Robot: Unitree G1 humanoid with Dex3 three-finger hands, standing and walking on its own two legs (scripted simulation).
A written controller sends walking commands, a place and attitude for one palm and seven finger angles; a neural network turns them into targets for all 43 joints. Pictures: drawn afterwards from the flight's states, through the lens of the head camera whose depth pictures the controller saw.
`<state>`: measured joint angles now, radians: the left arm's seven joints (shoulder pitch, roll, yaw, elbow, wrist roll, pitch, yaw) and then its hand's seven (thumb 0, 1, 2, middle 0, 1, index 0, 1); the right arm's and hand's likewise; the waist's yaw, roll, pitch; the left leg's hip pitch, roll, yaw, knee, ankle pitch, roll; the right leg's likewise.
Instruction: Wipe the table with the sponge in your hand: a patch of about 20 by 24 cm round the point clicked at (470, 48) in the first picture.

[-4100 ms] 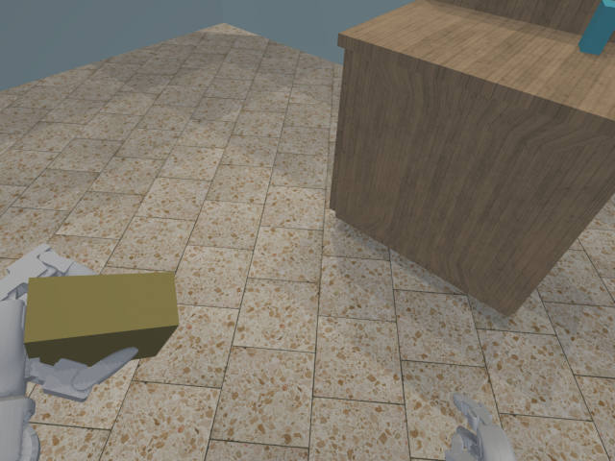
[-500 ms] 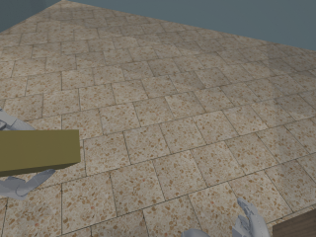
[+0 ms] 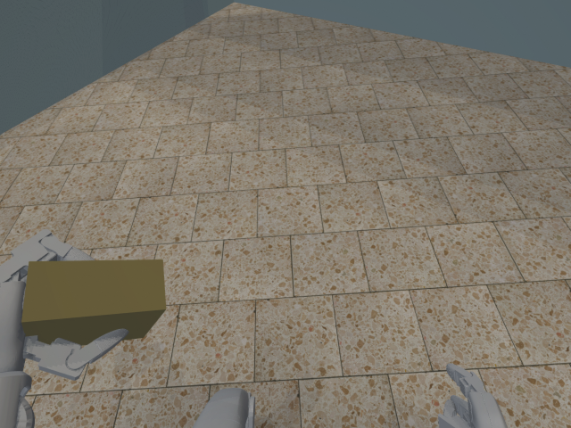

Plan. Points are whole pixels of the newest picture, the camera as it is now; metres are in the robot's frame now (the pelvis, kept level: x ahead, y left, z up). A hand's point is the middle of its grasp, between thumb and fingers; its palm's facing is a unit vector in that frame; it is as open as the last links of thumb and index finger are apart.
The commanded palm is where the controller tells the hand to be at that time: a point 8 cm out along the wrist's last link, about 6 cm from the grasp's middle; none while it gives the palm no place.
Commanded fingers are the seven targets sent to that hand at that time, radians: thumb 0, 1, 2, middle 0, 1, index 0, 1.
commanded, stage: walk to a spot facing it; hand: left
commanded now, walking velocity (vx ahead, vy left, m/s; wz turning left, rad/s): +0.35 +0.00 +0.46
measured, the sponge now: (115, 304) +0.23 +0.19 +0.13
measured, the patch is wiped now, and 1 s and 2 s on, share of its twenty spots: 0.00 0.00 0.00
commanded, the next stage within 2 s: turn to face it in 0.54 s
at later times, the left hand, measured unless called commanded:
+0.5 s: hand (38, 227) +0.30 +0.29 +0.18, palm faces +0.51 -0.74 -0.44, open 9.9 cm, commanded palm +0.22 +0.33 +0.17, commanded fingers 0.00 0.10 1.30 -1.20 -1.60 -1.20 -1.60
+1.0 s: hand (123, 171) +0.39 +0.23 +0.17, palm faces +0.44 -0.79 -0.43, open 9.9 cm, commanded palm +0.33 +0.27 +0.17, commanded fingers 0.00 0.10 1.30 -1.20 -1.60 -1.20 -1.60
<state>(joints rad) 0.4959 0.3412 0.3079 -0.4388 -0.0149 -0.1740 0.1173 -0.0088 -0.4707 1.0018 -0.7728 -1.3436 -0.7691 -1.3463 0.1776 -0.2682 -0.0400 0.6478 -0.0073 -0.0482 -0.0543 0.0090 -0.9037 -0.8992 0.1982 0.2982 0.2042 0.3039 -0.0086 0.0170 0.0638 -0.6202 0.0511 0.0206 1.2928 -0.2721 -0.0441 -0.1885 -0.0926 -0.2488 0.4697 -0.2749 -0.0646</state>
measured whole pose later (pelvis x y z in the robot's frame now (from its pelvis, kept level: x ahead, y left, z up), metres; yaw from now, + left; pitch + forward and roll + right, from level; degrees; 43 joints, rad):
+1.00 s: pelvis +0.19 -0.02 -0.01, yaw +5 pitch +0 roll +1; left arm 0.46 0.39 0.37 -0.60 -0.03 -0.22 0.14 -0.01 -0.47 1.00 -0.77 -1.35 -0.76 -1.35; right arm 0.11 -0.25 -0.02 0.55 0.00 -0.05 -0.04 0.01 -0.91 -0.90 0.20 0.30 0.20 0.30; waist 0.00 -0.04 0.07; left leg -0.35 0.05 0.09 0.68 -0.36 -0.06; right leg -0.33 0.00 -0.07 0.59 -0.26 -0.06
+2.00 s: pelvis +0.10 -0.07 -0.01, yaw -28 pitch +4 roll +2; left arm 0.44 0.37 0.35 -0.53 -0.03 -0.18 0.13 -0.01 -0.47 1.00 -0.76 -1.35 -0.76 -1.35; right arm 0.14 -0.24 -0.02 0.52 0.00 0.07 0.00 0.01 -0.91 -0.90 0.19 0.30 0.20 0.30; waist 0.05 -0.05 -0.01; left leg -0.22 0.00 0.05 0.51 -0.46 -0.03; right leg -0.42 0.16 0.12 0.36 0.01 -0.08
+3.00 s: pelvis -0.02 -0.08 -0.01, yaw -66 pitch -1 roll -1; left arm 0.42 0.34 0.34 -0.55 -0.01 -0.15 0.14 -0.01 -0.47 1.00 -0.76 -1.35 -0.76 -1.35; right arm 0.17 -0.14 0.04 0.50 0.01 -0.01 0.02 0.01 -0.90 -0.90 0.20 0.30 0.20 0.30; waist 0.07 0.03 0.10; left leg -0.25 0.18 0.19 0.57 -0.28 -0.06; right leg -0.45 -0.03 -0.08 0.96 -0.45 0.06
